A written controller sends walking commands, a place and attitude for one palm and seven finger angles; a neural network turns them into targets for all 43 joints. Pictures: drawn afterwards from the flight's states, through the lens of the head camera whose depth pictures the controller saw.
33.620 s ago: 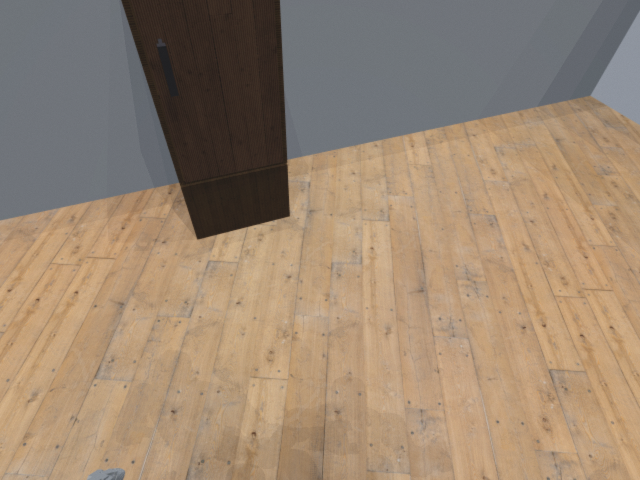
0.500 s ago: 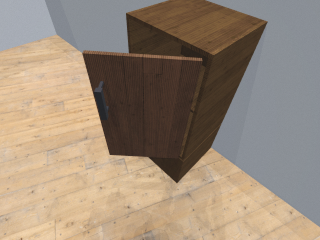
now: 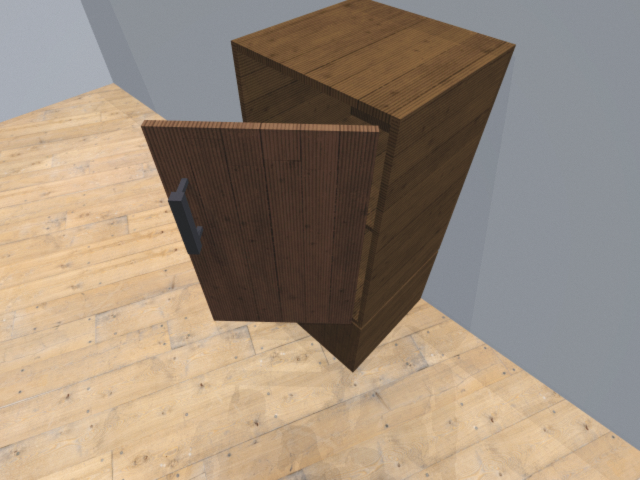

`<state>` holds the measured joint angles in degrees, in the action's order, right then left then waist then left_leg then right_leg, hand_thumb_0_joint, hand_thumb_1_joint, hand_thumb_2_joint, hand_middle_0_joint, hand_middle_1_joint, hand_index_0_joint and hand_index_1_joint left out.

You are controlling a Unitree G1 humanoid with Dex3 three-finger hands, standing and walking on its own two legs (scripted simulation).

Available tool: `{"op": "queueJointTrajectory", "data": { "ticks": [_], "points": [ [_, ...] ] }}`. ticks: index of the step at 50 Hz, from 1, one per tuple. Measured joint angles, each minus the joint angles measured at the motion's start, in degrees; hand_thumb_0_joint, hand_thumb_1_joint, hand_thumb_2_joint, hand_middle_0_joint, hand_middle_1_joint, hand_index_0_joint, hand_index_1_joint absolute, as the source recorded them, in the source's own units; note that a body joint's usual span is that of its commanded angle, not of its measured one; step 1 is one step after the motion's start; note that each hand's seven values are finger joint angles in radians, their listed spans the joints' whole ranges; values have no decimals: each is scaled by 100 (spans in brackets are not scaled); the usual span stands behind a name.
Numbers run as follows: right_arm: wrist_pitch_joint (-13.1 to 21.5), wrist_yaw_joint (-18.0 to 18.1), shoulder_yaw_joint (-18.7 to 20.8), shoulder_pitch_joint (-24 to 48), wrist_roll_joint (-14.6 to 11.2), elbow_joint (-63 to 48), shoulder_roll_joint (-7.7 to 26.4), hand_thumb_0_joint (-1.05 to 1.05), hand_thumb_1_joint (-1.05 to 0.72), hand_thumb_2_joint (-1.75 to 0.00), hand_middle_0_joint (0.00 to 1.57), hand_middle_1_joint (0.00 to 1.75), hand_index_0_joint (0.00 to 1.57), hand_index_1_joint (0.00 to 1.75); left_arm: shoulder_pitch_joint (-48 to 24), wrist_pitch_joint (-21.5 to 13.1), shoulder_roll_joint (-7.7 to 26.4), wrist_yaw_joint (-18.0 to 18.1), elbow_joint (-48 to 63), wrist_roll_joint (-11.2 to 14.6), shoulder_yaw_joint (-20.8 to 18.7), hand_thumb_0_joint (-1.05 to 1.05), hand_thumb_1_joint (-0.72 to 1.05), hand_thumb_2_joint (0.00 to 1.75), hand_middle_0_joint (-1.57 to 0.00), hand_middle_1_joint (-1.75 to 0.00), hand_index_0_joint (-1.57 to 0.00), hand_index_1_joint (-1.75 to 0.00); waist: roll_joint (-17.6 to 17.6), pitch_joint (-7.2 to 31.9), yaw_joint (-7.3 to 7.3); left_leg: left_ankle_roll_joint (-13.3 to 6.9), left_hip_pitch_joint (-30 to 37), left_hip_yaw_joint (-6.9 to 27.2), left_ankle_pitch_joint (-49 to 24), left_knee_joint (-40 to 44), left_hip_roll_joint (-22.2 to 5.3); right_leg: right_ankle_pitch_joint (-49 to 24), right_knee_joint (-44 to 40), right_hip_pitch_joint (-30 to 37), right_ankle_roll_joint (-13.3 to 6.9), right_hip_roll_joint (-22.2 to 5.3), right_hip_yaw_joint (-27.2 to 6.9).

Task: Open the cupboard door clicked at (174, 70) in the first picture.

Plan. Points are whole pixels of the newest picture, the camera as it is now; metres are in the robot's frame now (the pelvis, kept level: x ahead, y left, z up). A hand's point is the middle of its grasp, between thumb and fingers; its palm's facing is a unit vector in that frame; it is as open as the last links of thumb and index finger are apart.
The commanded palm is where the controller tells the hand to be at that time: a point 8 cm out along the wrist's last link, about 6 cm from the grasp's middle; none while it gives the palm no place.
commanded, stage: come to a stop and stand still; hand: left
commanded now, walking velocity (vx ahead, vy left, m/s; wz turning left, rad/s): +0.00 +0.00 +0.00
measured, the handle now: (189, 217) +0.54 +0.27 -0.03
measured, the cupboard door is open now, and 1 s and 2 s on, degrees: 42 42 42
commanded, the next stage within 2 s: look again from close up in 0.32 s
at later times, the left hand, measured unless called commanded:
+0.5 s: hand out of the picture -0.04 +0.15 -0.18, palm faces +0.05 -0.99 -0.16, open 7.4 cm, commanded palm none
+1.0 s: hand out of the picture +0.00 +0.19 -0.18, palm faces +0.04 -0.98 -0.20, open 7.3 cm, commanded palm none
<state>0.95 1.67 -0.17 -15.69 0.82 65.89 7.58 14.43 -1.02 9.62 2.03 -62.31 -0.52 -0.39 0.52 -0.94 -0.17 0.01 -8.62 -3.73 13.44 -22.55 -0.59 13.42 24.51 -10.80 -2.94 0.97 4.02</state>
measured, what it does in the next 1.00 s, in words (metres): stands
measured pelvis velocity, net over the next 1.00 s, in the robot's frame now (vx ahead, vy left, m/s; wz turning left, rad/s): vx -0.01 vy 0.02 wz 0.00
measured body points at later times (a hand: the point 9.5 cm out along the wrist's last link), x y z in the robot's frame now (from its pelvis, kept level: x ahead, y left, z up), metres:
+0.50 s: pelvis -0.01 +0.00 -0.01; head +0.01 -0.01 +0.44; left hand -0.04 +0.20 -0.17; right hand +0.00 -0.22 -0.17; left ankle -0.03 +0.12 -0.74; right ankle +0.00 -0.08 -0.74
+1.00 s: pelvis -0.01 +0.02 +0.00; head +0.00 +0.02 +0.45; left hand +0.00 +0.25 -0.16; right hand -0.02 -0.19 -0.17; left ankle -0.03 +0.12 -0.74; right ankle +0.00 -0.08 -0.74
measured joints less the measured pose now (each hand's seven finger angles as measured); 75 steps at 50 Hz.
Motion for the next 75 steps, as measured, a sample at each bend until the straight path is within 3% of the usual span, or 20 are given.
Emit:
{"op": "queueJointTrajectory", "data": {
  "ticks": [17, 21, 23, 25, 38, 52, 53, 54, 57, 60, 62, 65, 67, 70, 73, 75],
  "points": [
    [-26, 14, -61, -98, -3, 44, -69, 1, -91, -90, 20, 30, 20, 30, 545, -22, -310, -49, -275, 10, 110, 0, 91, 90, -20, -30, -20, -30, 10, -23, 110, 133, 4, 150, -56, 57, -133, -102, -254, 132, -131, 140, 149],
    [-130, -31, 17, -91, -25, -231, 60, 1, -92, -90, 20, 30, 20, 30, 620, -139, -441, 49, -209, -44, 134, 0, 91, 90, -20, -30, -20, -30, -198, -71, 97, 51, -480, 283, 526, -917, -229, -104, -109, -69, -126, 250, 172],
    [-115, -47, 56, -119, -25, -379, 119, 1, -92, -90, 20, 30, 20, 30, 642, -135, -458, 36, -183, -53, 129, 0, 91, 90, -20, -30, -20, -30, -292, -53, 32, 21, -500, 315, 509, -968, -234, -21, 64, -158, -138, 269, 193],
    [-70, -35, 70, -139, -9, -443, 116, 1, -92, -90, 20, 30, 20, 30, 596, -105, -423, 30, -187, -48, 108, 0, 91, 90, -20, -30, -20, -30, -292, -38, -24, 33, -431, 323, 467, -867, -186, 90, 266, -220, -106, 218, 202],
    [28, -36, -97, -289, 30, -333, 16, 1, -92, -90, 20, 30, 20, 30, 135, -9, -29, -9, 45, 13, 40, 1, 92, 90, -20, -30, -20, -30, -101, 45, 15, -136, -118, 132, 219, -388, 148, 69, 299, -162, 102, -108, 9],
    [33, -46, -105, -133, -3, -198, 47, 1, -91, -90, 20, 30, 20, 30, 160, -3, -104, 11, -58, -5, 83, 0, 92, 90, -20, -30, -20, -30, -68, -72, 54, -182, -110, 99, 166, -316, 179, 1, 203, -147, 164, -135, -25],
    [50, -15, -123, -194, -59, -417, 92, 1, -92, -90, 20, 30, 20, 30, 455, 357, -106, 46, 793, 223, -29, 1, 92, 90, -20, -30, -20, -30, -63, -110, 51, -181, -158, 96, 206, -401, 163, 3, 239, -177, 165, -123, -25],
    [260, 65, -144, -319, -125, -670, 144, 2, -92, -90, 20, 30, 20, 30, 827, 485, -67, 106, 1854, 393, -129, 2, 93, 89, -20, -30, -20, -31, -30, -109, 90, -183, -172, 73, 228, -428, 172, 29, 311, -222, 159, -132, -49],
    [986, 219, -68, -472, -286, -1285, 362, 2, -92, -90, 20, 30, 20, 30, 1397, 20, 36, 357, 4048, 822, -183, 3, 93, 89, -21, -31, -20, -32, -45, 54, 20, -186, -401, 132, 303, -649, 232, 181, 603, -447, 164, -211, 11],
    [1366, 181, 73, -227, -221, -1892, 631, 2, -92, -90, 20, 30, 20, 30, 1050, -866, 48, 158, 4842, 1030, -403, 2, 88, 87, -21, -33, -20, -34, -111, 293, -134, -202, -1105, 231, 494, -1277, 267, 385, 1155, -1073, 168, -283, 120],
    [1505, 85, 187, 27, -158, -2289, 742, 2, -92, -90, 20, 30, 20, 30, 726, -1657, 50, -225, 4965, 1165, -598, 2, 85, 86, -21, -35, -20, -36, -63, 531, -131, -184, -1740, 177, 702, -1837, 243, 578, 1725, -1736, 139, -289, 74],
    [1608, -128, 360, 426, -112, -2871, 817, 2, -91, -90, 20, 30, 20, 30, 527, -2873, 28, -1111, 5036, 1395, -774, 1, 78, 83, -21, -39, -20, -40, 84, 814, -92, -158, -2675, 78, 1108, -2796, 146, 926, 2659, -2708, 93, -237, -14],
    [1594, -237, 443, 644, -122, -3257, 866, 1, -91, -90, 20, 30, 20, 30, 577, -3356, 36, -1717, 5087, 1456, -805, 1, 74, 82, -21, -41, -21, -42, 148, 910, -42, -123, -3190, 79, 1237, -3378, 86, 1166, 3249, -3242, 42, -191, -26],
    [1424, -219, 477, 857, -189, -3716, 869, 1, -91, -90, 20, 30, 20, 30, 846, -3226, 56, -2183, 5236, 1592, -807, 1, 66, 79, -22, -46, -22, -46, 258, 979, 68, -98, -3715, 87, 1679, -4066, 48, 1455, 3905, -3775, 3, -178, -20],
    [1255, -128, 438, 925, -209, -3992, 806, 1, -91, -90, 20, 30, 20, 30, 1189, -2763, 58, -2072, 5531, 1618, -896, 1, 59, 76, -23, -50, -22, -51, 222, 947, 197, -52, -3996, 231, 1761, -4445, 0, 1618, 4199, -3978, -63, -141, 120],
    [1175, -58, 356, 908, -198, -4034, 700, 1, -91, -90, 20, 30, 20, 30, 1373, -2652, 94, -1859, 5783, 1590, -985, 1, 54, 74, -23, -53, -23, -54, 187, 917, 257, -17, -4114, 350, 1912, -4591, -23, 1665, 4249, -4027, -96, -123, 236]
  ]
}}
